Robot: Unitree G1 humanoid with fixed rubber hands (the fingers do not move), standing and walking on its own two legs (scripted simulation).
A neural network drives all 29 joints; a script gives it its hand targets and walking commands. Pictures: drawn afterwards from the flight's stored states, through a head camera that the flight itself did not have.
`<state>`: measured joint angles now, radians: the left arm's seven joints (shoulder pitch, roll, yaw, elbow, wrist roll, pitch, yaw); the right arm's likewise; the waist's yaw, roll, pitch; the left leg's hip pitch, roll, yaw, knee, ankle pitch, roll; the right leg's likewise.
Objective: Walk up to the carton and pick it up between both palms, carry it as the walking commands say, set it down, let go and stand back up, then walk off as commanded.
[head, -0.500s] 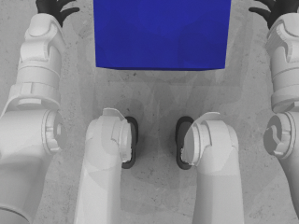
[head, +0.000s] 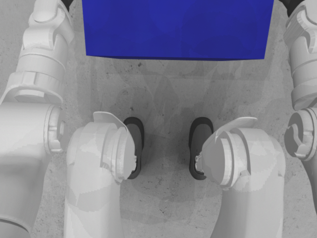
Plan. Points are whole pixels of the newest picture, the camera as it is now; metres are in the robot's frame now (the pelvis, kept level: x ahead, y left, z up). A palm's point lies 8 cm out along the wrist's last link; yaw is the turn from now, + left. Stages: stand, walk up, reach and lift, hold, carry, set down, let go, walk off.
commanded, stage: reach and lift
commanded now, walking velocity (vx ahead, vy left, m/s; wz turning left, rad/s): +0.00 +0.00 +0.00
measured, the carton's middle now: out of the picture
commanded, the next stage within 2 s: none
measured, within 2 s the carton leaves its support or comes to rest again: leaves its support in 1.22 s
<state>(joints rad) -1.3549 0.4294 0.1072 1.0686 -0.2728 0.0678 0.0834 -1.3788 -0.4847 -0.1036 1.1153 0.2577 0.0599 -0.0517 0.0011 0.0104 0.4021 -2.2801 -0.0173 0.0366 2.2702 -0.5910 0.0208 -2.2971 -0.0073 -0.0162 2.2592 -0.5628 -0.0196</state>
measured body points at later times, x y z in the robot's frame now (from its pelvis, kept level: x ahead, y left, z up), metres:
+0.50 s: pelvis +0.00 +0.00 +0.01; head +0.37 -0.01 +0.26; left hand +0.54 +0.19 -0.18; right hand +0.54 -0.21 -0.18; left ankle +0.11 +0.11 -0.31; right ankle +0.12 -0.11 -0.31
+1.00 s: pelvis -0.01 +0.00 +0.02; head +0.37 -0.01 +0.26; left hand +0.54 +0.19 -0.17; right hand +0.54 -0.20 -0.18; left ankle +0.11 +0.11 -0.31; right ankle +0.12 -0.11 -0.31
